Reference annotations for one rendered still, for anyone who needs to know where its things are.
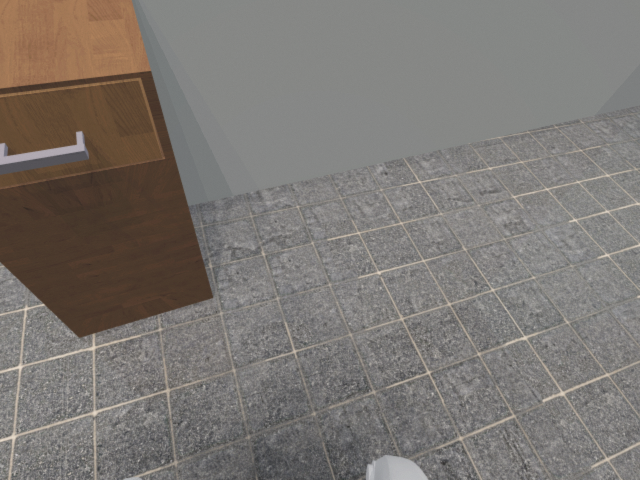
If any drawer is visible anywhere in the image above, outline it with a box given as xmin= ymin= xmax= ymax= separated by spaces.
xmin=0 ymin=78 xmax=162 ymax=187

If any cabinet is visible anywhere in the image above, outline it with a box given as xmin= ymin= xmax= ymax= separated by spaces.
xmin=0 ymin=0 xmax=213 ymax=338

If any robot right thigh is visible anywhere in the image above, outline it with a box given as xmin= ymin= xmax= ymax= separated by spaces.
xmin=366 ymin=456 xmax=428 ymax=480

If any handle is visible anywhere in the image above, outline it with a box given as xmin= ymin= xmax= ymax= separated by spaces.
xmin=0 ymin=131 xmax=89 ymax=175

